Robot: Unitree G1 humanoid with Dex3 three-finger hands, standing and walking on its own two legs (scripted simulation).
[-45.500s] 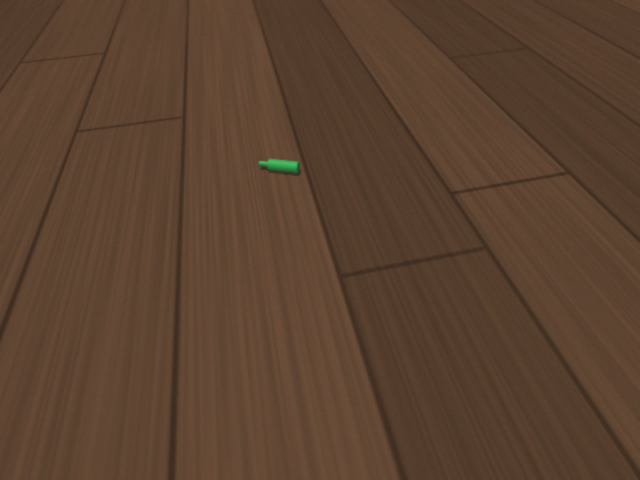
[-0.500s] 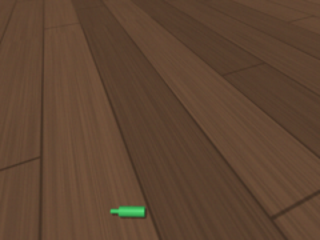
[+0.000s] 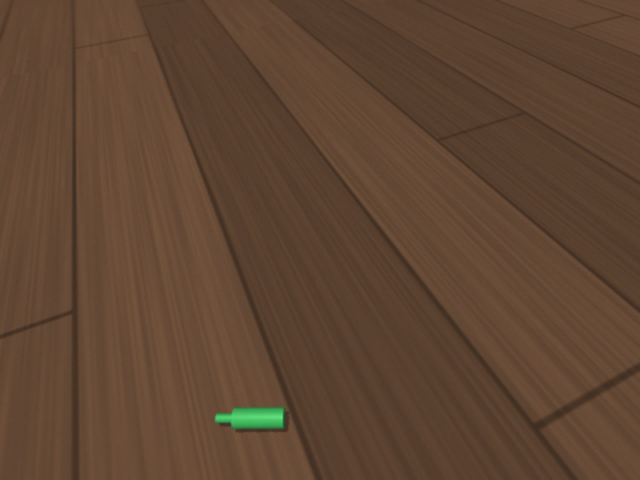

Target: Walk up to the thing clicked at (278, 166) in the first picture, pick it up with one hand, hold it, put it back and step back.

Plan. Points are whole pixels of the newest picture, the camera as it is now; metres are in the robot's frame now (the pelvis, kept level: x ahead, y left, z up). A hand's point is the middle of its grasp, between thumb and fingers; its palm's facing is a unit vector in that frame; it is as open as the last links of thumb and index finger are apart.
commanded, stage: stand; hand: left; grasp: from above
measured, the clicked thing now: (250, 417) +0.43 +0.26 -0.75
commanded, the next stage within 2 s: step back in 1.18 s
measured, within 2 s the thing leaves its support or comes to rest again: neither
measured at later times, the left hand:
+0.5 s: hand out of the picture +0.08 +0.23 -0.16, palm faces +0.00 -0.95 -0.31, open 7.4 cm
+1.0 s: hand out of the picture +0.08 +0.24 -0.16, palm faces -0.01 -0.94 -0.34, open 7.4 cm
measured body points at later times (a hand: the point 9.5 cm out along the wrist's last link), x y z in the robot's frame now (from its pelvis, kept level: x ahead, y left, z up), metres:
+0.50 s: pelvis +0.02 +0.00 +0.00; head +0.02 +0.00 +0.45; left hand +0.08 +0.28 -0.14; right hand +0.08 -0.28 -0.14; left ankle +0.03 +0.13 -0.75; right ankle +0.00 -0.14 -0.75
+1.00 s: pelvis +0.01 +0.00 +0.00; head +0.02 -0.01 +0.45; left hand +0.08 +0.29 -0.13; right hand +0.08 -0.30 -0.13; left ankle +0.03 +0.13 -0.75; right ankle +0.00 -0.14 -0.75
